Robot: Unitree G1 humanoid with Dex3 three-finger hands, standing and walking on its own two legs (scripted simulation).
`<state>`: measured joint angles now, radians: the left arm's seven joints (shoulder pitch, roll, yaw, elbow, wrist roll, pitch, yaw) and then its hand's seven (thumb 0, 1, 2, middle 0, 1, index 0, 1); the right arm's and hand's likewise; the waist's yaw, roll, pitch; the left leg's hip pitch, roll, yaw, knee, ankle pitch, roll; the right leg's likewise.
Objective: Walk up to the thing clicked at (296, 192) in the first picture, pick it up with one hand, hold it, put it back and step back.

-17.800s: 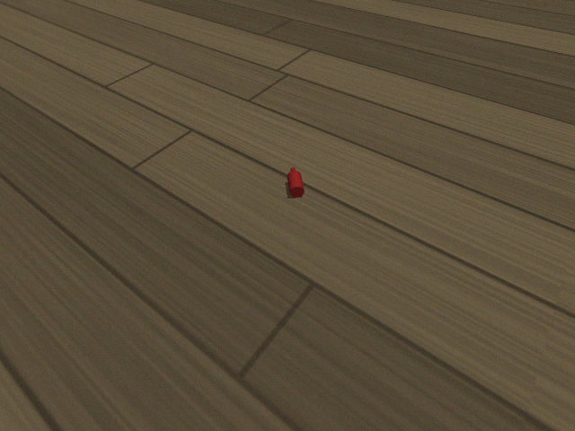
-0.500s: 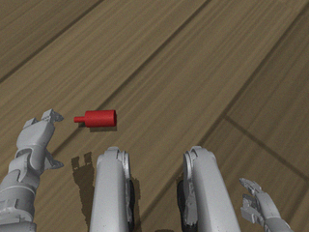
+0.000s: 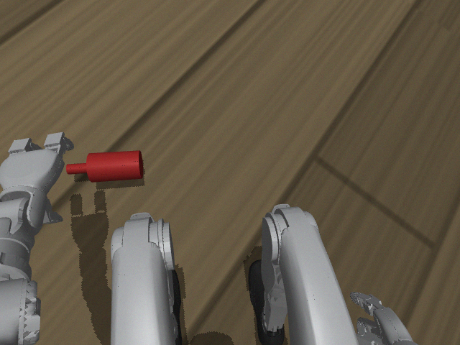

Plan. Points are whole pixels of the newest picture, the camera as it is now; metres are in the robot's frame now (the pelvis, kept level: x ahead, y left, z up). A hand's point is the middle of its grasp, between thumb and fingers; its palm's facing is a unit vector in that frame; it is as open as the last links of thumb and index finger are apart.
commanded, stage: rise first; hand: left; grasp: from above
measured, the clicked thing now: (105, 166) +0.47 +0.29 -0.33
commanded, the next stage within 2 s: none
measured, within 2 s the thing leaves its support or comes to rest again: neither
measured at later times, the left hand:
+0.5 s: hand (64, 179) +0.41 +0.32 -0.19, palm faces -0.45 -0.07 -0.89, open 14.2 cm
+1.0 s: hand (71, 174) +0.42 +0.32 -0.21, palm faces -0.44 -0.06 -0.90, open 14.1 cm
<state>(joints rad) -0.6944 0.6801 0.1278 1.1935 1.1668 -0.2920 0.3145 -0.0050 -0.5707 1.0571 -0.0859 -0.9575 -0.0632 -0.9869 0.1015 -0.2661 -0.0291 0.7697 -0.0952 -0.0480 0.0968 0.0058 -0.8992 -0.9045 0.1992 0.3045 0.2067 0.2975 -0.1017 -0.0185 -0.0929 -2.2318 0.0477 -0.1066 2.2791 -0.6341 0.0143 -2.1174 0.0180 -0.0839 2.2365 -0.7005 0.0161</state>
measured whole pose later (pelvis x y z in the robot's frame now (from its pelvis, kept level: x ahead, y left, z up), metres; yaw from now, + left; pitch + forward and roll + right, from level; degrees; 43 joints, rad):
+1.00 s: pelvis +0.01 +0.00 -0.04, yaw -2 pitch +33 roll -7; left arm -0.80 0.75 0.15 1.34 1.29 -0.31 0.43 0.00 -0.52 1.00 -0.09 -1.01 -0.09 -1.01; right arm 0.08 -0.25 0.02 0.78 -0.16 -0.04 0.12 0.00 -0.90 -0.90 0.20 0.30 0.21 0.30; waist -0.16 -0.04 -0.05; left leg -2.32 0.06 -0.14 2.41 -0.67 0.00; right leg -2.22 0.04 -0.11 2.36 -0.72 0.01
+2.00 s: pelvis +0.01 +0.00 -0.04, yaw -3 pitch +32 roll -8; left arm -0.85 0.78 0.13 1.37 1.27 -0.30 0.39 0.00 -0.54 1.02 -0.11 -1.00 -0.10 -1.02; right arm 0.09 -0.27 0.05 0.77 -0.16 -0.04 0.13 0.00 -0.91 -0.90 0.20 0.30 0.21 0.30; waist -0.18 -0.03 -0.03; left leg -2.33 0.06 -0.16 2.42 -0.67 0.00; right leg -2.21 0.04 -0.12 2.36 -0.71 0.01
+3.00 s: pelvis +0.00 -0.01 -0.04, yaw -3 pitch +32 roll -7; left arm -0.97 0.72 0.12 1.52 1.27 -0.14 0.50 0.00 -0.55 1.04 -0.10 -0.99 -0.09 -1.00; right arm 0.13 -0.29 0.11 0.74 -0.16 -0.09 0.16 0.00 -0.90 -0.89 0.20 0.30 0.21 0.30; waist -0.28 0.00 -0.02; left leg -2.34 0.07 -0.16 2.42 -0.65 -0.01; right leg -2.26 0.06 -0.12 2.36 -0.67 0.01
